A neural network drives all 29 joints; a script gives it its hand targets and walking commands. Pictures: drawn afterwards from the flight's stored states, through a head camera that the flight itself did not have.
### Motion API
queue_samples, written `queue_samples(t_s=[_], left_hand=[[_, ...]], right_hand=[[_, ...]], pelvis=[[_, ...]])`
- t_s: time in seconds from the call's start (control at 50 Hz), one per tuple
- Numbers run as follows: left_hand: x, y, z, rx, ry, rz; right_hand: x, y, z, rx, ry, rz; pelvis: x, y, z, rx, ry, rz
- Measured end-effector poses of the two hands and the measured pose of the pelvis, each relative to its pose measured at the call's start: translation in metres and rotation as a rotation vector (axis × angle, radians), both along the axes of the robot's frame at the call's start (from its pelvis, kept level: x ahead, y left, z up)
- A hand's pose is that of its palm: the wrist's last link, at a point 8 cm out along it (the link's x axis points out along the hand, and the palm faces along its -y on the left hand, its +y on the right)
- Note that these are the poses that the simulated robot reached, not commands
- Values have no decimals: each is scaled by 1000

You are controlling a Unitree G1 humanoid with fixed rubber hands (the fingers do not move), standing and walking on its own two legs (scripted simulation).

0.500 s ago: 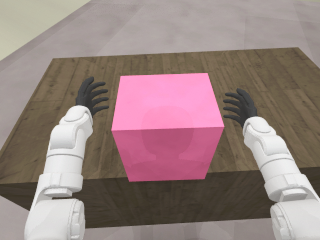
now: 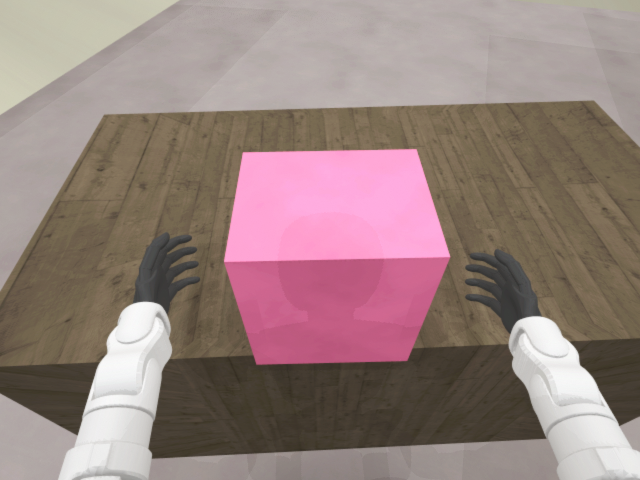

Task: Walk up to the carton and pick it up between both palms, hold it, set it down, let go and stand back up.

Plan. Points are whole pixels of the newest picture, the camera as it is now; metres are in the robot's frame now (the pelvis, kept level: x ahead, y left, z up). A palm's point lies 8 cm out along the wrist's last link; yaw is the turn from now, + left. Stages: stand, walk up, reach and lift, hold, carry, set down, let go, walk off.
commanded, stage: set down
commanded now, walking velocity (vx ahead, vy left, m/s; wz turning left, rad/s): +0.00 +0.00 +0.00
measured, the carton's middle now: (331, 264) +0.41 +0.01 +0.02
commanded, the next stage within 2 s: let go in 1.62 s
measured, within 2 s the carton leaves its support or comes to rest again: neither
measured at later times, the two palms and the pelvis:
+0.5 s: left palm (154, 354) +0.29 +0.24 +0.00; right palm (518, 368) +0.26 -0.23 -0.01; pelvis +0.02 +0.00 +0.00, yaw +0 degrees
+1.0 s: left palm (156, 393) +0.25 +0.24 -0.03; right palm (520, 395) +0.24 -0.23 -0.03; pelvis +0.02 +0.00 +0.00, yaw +0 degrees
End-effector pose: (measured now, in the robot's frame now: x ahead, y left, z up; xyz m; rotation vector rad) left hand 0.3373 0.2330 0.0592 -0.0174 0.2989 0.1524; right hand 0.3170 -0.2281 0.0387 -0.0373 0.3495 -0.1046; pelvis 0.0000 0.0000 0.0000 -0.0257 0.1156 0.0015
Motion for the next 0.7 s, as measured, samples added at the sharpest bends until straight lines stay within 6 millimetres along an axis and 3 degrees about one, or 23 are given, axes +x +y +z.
queue_samples(t_s=[0.3,0.54,0.7], left_hand=[[-33,5,-47,23,25,-6],[-55,6,-58,51,20,-9],[-70,5,-68,53,60,-8]], right_hand=[[-40,-12,-38,-20,33,-28],[-58,2,-50,0,4,7],[-70,1,-58,8,24,-1]], pelvis=[[10,-1,1,1,12,0],[18,0,1,0,-11,1],[18,0,2,0,-31,1]])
